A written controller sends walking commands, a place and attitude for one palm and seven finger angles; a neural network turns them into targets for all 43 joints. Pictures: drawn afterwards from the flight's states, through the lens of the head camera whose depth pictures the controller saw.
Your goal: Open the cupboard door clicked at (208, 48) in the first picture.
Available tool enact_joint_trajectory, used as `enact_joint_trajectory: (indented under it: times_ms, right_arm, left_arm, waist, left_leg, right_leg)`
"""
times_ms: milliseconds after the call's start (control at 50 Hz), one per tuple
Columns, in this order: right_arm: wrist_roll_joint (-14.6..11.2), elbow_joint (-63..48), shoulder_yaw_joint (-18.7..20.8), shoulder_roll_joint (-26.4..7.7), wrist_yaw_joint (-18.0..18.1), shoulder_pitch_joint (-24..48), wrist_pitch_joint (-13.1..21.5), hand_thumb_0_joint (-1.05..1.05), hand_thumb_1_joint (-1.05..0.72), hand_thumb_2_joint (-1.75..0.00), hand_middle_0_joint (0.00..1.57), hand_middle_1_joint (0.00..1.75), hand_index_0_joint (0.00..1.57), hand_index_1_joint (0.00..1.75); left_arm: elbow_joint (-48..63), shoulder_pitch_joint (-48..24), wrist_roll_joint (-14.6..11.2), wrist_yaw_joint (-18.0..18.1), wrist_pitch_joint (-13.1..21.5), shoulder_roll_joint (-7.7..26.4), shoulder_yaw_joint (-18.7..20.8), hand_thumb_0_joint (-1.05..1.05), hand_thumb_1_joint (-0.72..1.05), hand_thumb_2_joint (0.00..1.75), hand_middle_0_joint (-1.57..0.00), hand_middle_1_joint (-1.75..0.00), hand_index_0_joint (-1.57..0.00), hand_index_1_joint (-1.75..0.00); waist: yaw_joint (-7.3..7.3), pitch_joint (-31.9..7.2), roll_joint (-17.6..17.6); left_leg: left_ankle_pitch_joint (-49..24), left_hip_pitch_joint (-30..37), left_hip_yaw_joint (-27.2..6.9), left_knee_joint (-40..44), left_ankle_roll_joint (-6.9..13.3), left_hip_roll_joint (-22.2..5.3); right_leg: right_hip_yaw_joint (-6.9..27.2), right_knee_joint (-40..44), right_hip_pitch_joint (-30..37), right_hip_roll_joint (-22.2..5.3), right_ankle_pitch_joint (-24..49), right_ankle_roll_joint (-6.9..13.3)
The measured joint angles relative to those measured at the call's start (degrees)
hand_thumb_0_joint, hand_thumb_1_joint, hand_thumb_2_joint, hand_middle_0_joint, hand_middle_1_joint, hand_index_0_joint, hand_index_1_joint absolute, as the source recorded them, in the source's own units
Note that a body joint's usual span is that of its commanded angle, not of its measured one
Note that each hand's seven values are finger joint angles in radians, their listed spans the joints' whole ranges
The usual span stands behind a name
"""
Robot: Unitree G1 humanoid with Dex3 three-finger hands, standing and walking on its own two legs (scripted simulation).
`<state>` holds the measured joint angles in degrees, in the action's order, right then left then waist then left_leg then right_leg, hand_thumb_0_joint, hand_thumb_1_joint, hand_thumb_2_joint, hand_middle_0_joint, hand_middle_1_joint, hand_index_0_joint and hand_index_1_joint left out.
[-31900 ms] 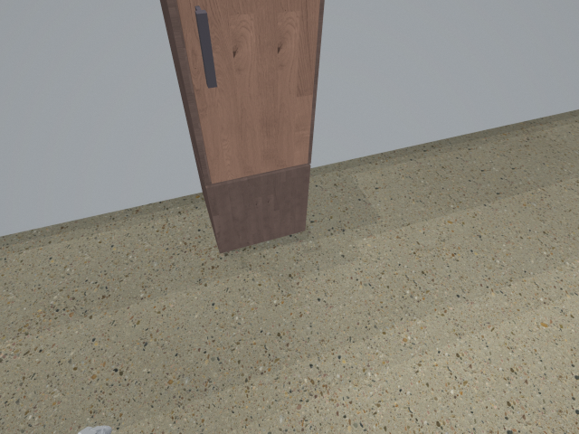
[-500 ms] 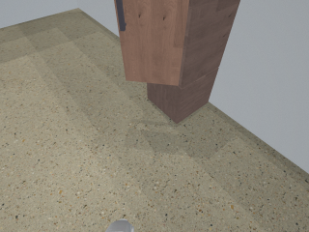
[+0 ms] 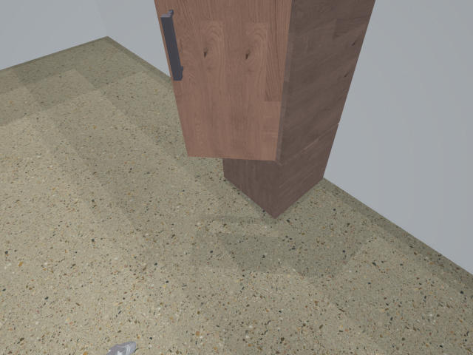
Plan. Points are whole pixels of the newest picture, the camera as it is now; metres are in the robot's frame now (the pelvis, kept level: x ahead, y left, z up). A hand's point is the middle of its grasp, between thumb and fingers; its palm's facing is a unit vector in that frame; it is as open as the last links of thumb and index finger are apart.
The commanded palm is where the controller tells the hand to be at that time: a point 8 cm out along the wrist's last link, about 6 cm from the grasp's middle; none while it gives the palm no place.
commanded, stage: take the last steps up to it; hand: left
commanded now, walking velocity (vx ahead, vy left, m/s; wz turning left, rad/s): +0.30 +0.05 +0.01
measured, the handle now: (174, 46) +0.86 +0.22 +0.13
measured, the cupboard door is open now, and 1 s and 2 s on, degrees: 42 42 42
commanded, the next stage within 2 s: come to a stop and stand still in 0.56 s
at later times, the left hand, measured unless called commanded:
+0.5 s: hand out of the picture +0.11 +0.23 -0.18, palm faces +0.07 -0.99 -0.14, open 7.3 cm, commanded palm none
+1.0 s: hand (156, 247) +0.38 +0.23 -0.16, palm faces +0.00 -0.98 -0.21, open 7.3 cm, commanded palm none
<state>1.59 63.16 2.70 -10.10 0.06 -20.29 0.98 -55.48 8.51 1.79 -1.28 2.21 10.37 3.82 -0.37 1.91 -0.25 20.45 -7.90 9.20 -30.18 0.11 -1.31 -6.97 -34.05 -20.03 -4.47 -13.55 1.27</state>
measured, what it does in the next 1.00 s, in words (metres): walks ahead: left foot, then right foot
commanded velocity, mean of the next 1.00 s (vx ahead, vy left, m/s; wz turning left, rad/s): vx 0.05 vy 0.03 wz -0.01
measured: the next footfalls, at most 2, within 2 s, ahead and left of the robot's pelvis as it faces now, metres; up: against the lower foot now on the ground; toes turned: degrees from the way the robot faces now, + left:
left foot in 0.42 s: +0.35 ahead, +0.16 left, +0.00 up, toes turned -3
right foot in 0.78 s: +0.34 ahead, -0.07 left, +0.00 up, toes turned -7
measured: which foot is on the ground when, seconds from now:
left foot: down 0.00-0.00, up 0.02-0.40, down 0.42-1.00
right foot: down 0.00-0.42, up 0.44-0.76, down 0.78-1.00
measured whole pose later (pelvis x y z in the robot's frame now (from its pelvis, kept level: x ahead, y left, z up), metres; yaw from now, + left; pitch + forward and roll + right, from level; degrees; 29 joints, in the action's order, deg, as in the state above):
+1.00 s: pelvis +0.28 +0.05 +0.00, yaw +0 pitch +0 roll +0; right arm 0.1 62.8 2.1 -8.3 1.6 -16.5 -2.6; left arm -58.4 5.7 0.9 2.1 -0.1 9.3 1.8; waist -2.1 3.6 0.0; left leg 23.7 -13.7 5.6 -36.6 -2.1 -1.5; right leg -5.8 -32.2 -17.3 -3.7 -14.6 0.5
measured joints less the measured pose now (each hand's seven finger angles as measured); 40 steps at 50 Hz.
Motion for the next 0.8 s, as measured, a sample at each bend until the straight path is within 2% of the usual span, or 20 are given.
enact_joint_trajectory:
  times_ms: [40,80,120,200,280,360,400,420,460,500,520,560,620,680,740,780,800]
  right_arm:
    - [-0.26,0.89,0.11,-0.35,-0.3,0.29,-1.02,0.01,-0.92,-0.9,0.2,0.3,0.2,0.3]
    - [-0.23,1.33,0.32,-0.46,-0.54,1.53,-1.65,0.01,-0.91,-0.9,0.2,0.3,0.2,0.3]
    - [-0.14,0.95,0.45,-0.36,-0.64,2.88,-1.54,0.01,-0.91,-0.9,0.2,0.3,0.2,0.3]
    - [-0.23,-0.74,0.42,0.56,-0.74,4.83,-0.79,0.01,-0.91,-0.9,0.2,0.3,0.2,0.3]
    - [-0.38,-1.74,0.55,0.44,-0.93,7.15,-0.67,0.01,-0.92,-0.9,0.2,0.3,0.2,0.3]
    - [-0.43,-2.64,0.32,0.06,-1.48,9.9,-0.36,0.01,-0.92,-0.9,0.2,0.3,0.2,0.3]
    - [-0.34,-3.47,0.04,-0.15,-1.48,10.84,0.58,0.01,-0.92,-0.9,0.2,0.3,0.2,0.3]
    - [-0.15,-4.08,-0.01,-0.5,-1.32,11.17,1.36,0.01,-0.92,-0.9,0.2,0.3,0.2,0.3]
    - [0.14,-4.88,-0.11,0.21,-0.43,12.1,2.25,0.01,-0.91,-0.9,0.2,0.3,0.2,0.3]
    - [0.11,-5.47,-0.48,0.98,0.21,11.71,2.46,0.01,-0.91,-0.9,0.2,0.3,0.2,0.3]
    - [0.05,-5.49,-0.65,1.35,0.51,11.21,2.5,0.01,-0.91,-0.9,0.2,0.3,0.2,0.3]
    - [-0.21,-5.16,-0.5,1.79,1.37,9.95,2.73,0.0,-0.92,-0.9,0.2,0.3,0.2,0.3]
    - [-0.14,-4.06,-0.55,1.02,1.7,7.87,2.72,-0.01,-0.95,-0.9,0.2,0.3,0.2,0.3]
    - [0.07,-2.6,-0.95,0.91,1.4,5.54,2.05,0.0,-0.94,-0.9,0.2,0.3,0.2,0.3]
    - [0.07,-1.02,-1.31,1.32,1.44,3.44,1.13,0.0,-0.93,-0.9,0.2,0.3,0.2,0.3]
    - [-0.28,0.14,-1.65,1.98,1.56,2.09,0.48,0.0,-0.92,-0.9,0.2,0.3,0.2,0.3]
    - [-0.58,0.81,-1.74,2.13,1.52,1.86,0.02,0.0,-0.92,-0.9,0.2,0.3,0.2,0.3]
  left_arm:
    - [0.08,-0.26,-0.15,0.52,1.11,-0.59,-0.21,0.0,0.91,0.9,-0.2,-0.3,-0.2,-0.3]
    - [-0.19,0.83,-0.43,1.1,1.51,-1.19,-0.57,0.0,0.91,0.9,-0.2,-0.3,-0.2,-0.3]
    - [-1.19,2.53,-0.62,1.48,1.55,-1.86,-0.86,0.0,0.91,0.9,-0.2,-0.3,-0.2,-0.3]
    - [-3.88,5.76,-0.81,2.12,2.19,-1.37,-0.17,-0.01,0.95,0.9,-0.2,-0.3,-0.2,-0.3]
    - [-6.72,8.57,-0.55,1.53,2.24,-1.43,-0.72,-0.01,0.94,0.9,-0.2,-0.3,-0.2,-0.3]
    - [-9.05,11.53,-0.39,1.33,1.65,-1.71,-0.98,0.0,0.93,0.9,-0.2,-0.3,-0.2,-0.3]
    - [-10.01,13.3,-0.5,1.3,1.02,-1.88,-0.93,0.0,0.92,0.9,-0.2,-0.3,-0.2,-0.3]
    - [-10.29,14.24,-0.6,1.21,0.62,-2.16,-0.95,0.0,0.92,0.9,-0.2,-0.3,-0.2,-0.3]
    - [-10.82,14.01,-0.66,1.22,-0.65,-1.76,-1.02,0.0,0.92,0.9,-0.2,-0.3,-0.2,-0.3]
    - [-10.79,12.88,-0.54,1.31,-1.5,-1.36,-0.91,0.0,0.92,0.9,-0.2,-0.3,-0.2,-0.3]
    - [-10.52,11.99,-0.45,1.22,-1.68,-1.19,-0.8,0.0,0.92,0.9,-0.2,-0.3,-0.2,-0.3]
    - [-9.35,10.0,-0.28,1.05,-1.76,-1.03,-0.63,0.01,0.92,0.9,-0.2,-0.3,-0.2,-0.3]
    - [-7.05,7.02,-0.26,0.99,-1.59,-1.16,-0.6,0.01,0.92,0.9,-0.2,-0.3,-0.2,-0.3]
    - [-5.42,4.25,-0.16,1.39,-1.63,-0.6,-0.45,0.01,0.93,0.9,-0.2,-0.3,-0.2,-0.3]
    - [-4.43,1.87,-0.3,1.46,-1.48,0.29,-0.69,0.01,0.94,0.9,-0.2,-0.3,-0.2,-0.3]
    - [-3.87,0.96,-0.46,1.7,-0.93,1.02,-1.08,0.01,0.93,0.9,-0.2,-0.3,-0.2,-0.3]
    - [-4.04,0.6,-0.56,1.98,-0.64,1.1,-1.26,0.01,0.93,0.9,-0.2,-0.3,-0.2,-0.3]
  waist:
    - [-0.13,0.71,1.52]
    - [-0.35,1.04,2.08]
    - [-0.7,0.93,2.12]
    - [-0.6,0.21,1.0]
    - [0.84,0.27,0.23]
    - [2.5,0.9,-0.64]
    - [2.87,1.02,-0.88]
    - [2.87,0.89,-0.39]
    - [2.57,1.8,-1.7]
    - [2.48,1.79,-2.4]
    - [2.41,1.66,-2.51]
    - [2.27,1.37,-2.43]
    - [1.8,0.79,-1.75]
    - [1.02,0.3,-1.19]
    - [-0.03,0.31,-0.73]
    - [-0.3,0.15,-1.46]
    - [-0.3,-0.04,-1.49]
  left_leg:
    - [6.28,-4.39,-2.68,-13.03,0.18,-0.85]
    - [4.23,-10.05,-5.04,-25.02,0.07,-0.94]
    - [-0.4,-14.58,-5.88,-29.49,-0.61,-1.83]
    - [-4.61,-19.27,-5.98,-24.2,-2.09,-3.64]
    - [-5.8,-19.68,-5.14,-14.14,-2.45,-3.84]
    - [-7.15,-17.26,-3.95,-5.59,-1.77,-2.81]
    - [-8.49,-14.01,-3.14,-0.03,-1.07,-2.12]
    - [-11.77,-13.17,-3.22,1.22,0.35,-2.28]
    - [-10.85,-13.57,-1.98,-3.03,2.21,-1.54]
    - [-7.9,-12.21,-0.87,-3.42,2.79,-1.03]
    - [-7.43,-11.18,-0.51,-2.37,2.85,-0.7]
    - [-8.15,-8.92,-0.01,0.79,2.62,-0.02]
    - [-8.99,-5.83,0.24,5.1,3.12,0.71]
    - [-8.64,-3.44,0.15,7.19,2.9,0.89]
    - [-6.7,-2.17,-0.24,6.12,2.17,0.72]
    - [-4.24,-2.08,-0.15,3.37,1.4,1.1]
    - [-2.88,-2.2,0.03,1.92,0.98,1.0]
  right_leg:
    - [-0.98,-2.18,0.51,1.07,-0.74,1.8]
    - [-1.45,-0.57,2.49,1.98,-2.05,2.21]
    - [-1.65,3.93,5.24,2.8,-0.93,1.76]
    - [-1.8,11.99,10.18,3.34,1.06,1.62]
    - [-1.67,15.18,13.95,2.67,0.34,0.35]
    - [-1.41,13.97,16.73,1.54,-3.01,-1.67]
    - [-1.04,10.32,16.97,0.87,-6.31,-2.86]
    - [-0.81,5.79,15.49,0.78,-8.65,-2.67]
    - [1.74,-9.98,9.71,0.01,-14.06,-1.35]
    - [3.27,-23.58,3.04,0.2,-13.61,-0.44]
    - [3.34,-27.42,0.25,0.08,-12.06,-0.32]
    - [3.26,-29.76,-4.05,-0.34,-8.91,-0.5]
    - [2.86,-24.56,-7.05,-0.78,-6.01,-0.95]
    - [2.41,-15.43,-6.5,-0.77,-4.54,-1.17]
    - [2.27,-5.78,-3.1,-0.15,-1.8,-1.47]
    - [3.09,1.92,0.87,-0.13,4.87,-1.5]
    - [3.38,2.88,1.89,-0.01,2.96,-1.4]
